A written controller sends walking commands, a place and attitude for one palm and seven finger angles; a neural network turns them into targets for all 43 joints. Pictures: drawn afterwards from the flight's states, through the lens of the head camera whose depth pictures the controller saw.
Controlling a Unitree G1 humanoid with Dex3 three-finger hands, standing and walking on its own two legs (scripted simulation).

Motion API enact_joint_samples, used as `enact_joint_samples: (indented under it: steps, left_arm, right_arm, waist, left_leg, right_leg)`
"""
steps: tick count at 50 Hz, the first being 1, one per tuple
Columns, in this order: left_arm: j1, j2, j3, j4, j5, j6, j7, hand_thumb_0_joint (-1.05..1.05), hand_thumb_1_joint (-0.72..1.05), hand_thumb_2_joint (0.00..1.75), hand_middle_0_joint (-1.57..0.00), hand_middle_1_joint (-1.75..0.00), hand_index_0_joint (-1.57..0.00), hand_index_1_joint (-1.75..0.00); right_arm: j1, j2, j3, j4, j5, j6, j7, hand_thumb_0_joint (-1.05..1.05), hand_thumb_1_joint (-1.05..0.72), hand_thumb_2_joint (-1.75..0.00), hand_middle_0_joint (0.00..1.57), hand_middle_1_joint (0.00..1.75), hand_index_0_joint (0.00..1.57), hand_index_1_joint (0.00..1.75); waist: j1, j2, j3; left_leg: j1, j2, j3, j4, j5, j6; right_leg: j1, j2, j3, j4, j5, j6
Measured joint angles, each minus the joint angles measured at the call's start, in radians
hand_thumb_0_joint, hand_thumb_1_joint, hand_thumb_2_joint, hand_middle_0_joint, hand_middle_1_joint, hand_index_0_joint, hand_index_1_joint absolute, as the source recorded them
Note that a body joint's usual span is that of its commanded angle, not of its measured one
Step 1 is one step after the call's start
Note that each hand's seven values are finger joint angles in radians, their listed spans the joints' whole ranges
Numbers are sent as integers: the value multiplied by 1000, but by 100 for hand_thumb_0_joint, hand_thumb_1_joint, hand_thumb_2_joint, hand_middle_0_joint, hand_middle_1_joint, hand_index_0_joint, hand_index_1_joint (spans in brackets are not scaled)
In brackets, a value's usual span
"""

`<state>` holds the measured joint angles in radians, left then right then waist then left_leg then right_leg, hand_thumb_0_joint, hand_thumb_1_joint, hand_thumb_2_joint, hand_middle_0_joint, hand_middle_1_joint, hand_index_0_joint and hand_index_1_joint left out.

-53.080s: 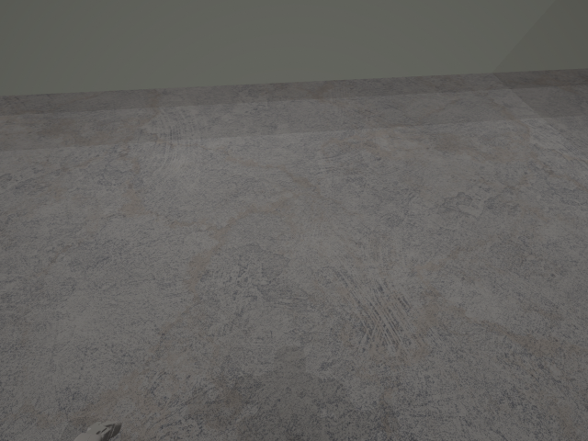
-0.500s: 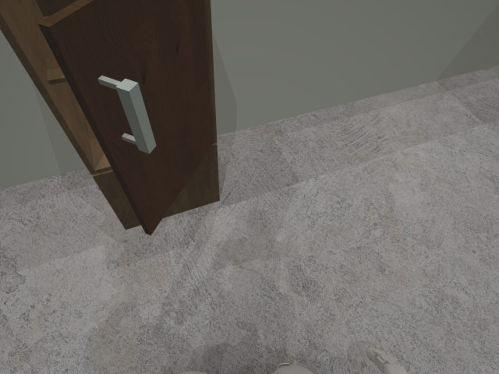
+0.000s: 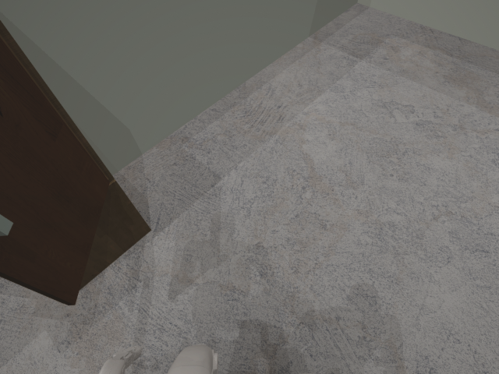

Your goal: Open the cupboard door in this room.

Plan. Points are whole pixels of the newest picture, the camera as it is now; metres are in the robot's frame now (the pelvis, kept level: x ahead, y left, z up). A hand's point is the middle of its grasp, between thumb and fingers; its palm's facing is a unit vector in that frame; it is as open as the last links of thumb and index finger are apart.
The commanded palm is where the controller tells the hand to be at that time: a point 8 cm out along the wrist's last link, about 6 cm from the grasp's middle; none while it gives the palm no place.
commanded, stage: walk to a spot facing it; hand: left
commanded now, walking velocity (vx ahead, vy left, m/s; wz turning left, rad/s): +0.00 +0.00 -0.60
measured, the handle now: out of the picture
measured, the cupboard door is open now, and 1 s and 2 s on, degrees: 45 45 45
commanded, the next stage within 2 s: turn to face it in 1.56 s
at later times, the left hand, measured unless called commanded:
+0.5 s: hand (158, 313) +0.24 +0.20 -0.17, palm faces -0.26 -0.95 -0.17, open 7.4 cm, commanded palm none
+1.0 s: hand (257, 211) +0.46 +0.01 -0.15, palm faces -0.49 -0.83 -0.26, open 7.2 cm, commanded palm none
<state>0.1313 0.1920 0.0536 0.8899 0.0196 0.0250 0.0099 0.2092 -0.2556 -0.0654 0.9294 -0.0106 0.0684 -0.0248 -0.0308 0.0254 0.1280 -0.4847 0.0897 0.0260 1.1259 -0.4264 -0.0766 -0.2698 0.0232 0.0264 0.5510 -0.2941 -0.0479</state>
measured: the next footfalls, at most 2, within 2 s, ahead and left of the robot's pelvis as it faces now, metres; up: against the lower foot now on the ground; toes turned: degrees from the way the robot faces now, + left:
left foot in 0.28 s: +0.10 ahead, +0.14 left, +0.00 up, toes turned -5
right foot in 0.74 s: +0.29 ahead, -0.16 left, +0.00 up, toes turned -33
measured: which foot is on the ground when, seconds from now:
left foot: up 0.00-0.26, down 0.28-0.72, up 0.74-1.00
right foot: down 0.00-0.28, up 0.30-0.72, down 0.74-1.00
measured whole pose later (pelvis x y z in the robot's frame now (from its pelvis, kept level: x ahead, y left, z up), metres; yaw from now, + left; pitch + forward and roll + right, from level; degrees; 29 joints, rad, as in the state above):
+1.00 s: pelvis +0.30 -0.13 +0.01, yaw -32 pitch +2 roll +2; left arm 0.23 0.19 0.07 0.98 0.01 -0.06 0.00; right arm 0.19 -0.18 -0.05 0.94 -0.02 -0.02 -0.01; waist -0.03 0.01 0.08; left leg -0.63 0.14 0.00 1.09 -0.23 -0.06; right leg -0.15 0.09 -0.04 0.38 -0.26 -0.13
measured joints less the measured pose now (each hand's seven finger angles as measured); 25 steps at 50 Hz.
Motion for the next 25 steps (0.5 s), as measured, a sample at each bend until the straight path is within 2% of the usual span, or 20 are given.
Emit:
enact_joint_samples:
  steps: [4, 8, 11, 13, 14, 16, 17, 20, 22, 25]
  left_arm:
    - [27, -16, -5, 14, 3, 5, -5, 0, 90, 90, -20, -30, -20, -30]
    - [58, -26, 0, 22, 8, 0, -15, 0, 90, 90, -21, -30, -20, -30]
    - [87, -19, 9, 29, 11, -4, -22, 0, 91, 90, -21, -30, -20, -30]
    - [112, -9, 17, 36, 8, -3, -25, 0, 90, 90, -21, -30, -20, -30]
    - [129, -7, 21, 37, 5, -1, -27, 0, 90, 90, -21, -30, -20, -30]
    - [133, 10, 31, 58, 4, 9, -31, 0, 91, 90, -21, -30, -20, -30]
    - [135, 18, 36, 65, 8, 13, -36, 0, 91, 90, -20, -30, -20, -30]
    - [126, 38, 47, 74, 20, 12, -54, 0, 91, 90, -20, -30, -20, -30]
    - [108, 45, 49, 66, 20, 9, -61, 0, 91, 90, -20, -30, -20, -29]
    - [74, 45, 47, 51, 18, 6, -64, 0, 91, 90, -20, -30, -20, -29]
  right_arm:
    - [-26, 16, -1, -24, -1, -8, 4, 1, -91, -90, 20, 30, 20, 30]
    - [-34, 32, 1, -33, -4, -17, 12, 1, -91, -90, 20, 30, 20, 30]
    - [-33, 44, 5, -38, -3, -36, 15, 1, -91, -90, 20, 30, 20, 30]
    - [-23, 50, 13, -46, -2, -60, 15, 1, -91, -90, 20, 30, 20, 30]
    - [-12, 46, 18, -54, -6, -77, 13, 1, -91, -90, 20, 30, 20, 30]
    - [-3, 57, 26, -53, -18, -100, 6, 0, -90, -90, 21, 30, 20, 30]
    - [8, 64, 32, -55, -22, -103, 6, 0, -90, -90, 21, 30, 20, 30]
    - [64, 79, 43, -48, -27, -115, 1, 0, -90, -90, 21, 30, 20, 30]
    - [102, 86, 48, -30, -24, -122, -5, 0, -90, -90, 21, 30, 20, 30]
    - [156, 94, 54, 7, -21, -128, -10, 0, -90, -90, 21, 30, 20, 30]
  waist:
    - [-1, -10, -18]
    - [17, -16, -41]
    - [37, -32, -58]
    - [44, -43, -75]
    - [44, -35, -90]
    - [42, -52, -88]
    - [42, -59, -86]
    - [34, -63, -87]
    - [34, -61, -80]
    - [32, -55, -67]
  left_leg:
    - [-21, -12, -21, -60, 51, -7]
    - [13, -30, -14, -178, 41, -4]
    - [75, -54, 0, -328, 18, 9]
    - [149, -68, 13, -486, 51, 19]
    - [182, -62, 11, -566, 70, 36]
    - [187, -59, 42, -539, 100, 76]
    - [207, -54, 62, -542, 89, 88]
    - [283, -36, 100, -622, 86, 90]
    - [332, -27, 124, -681, 97, 81]
    - [397, -13, 164, -737, 92, 73]
  right_leg:
    - [27, 18, 35, -45, 18, -2]
    - [46, 34, 65, -65, 14, 2]
    - [51, 39, 93, -58, -4, 10]
    - [41, 45, 114, -23, -35, 21]
    - [20, 56, 114, 21, -74, 17]
    - [-55, 44, 79, 232, -186, 22]
    - [-98, 32, 52, 341, -194, 25]
    - [-215, -14, -21, 565, -102, 42]
    - [-278, -44, -45, 631, -39, 49]
    - [-348, -69, -63, 634, 15, 52]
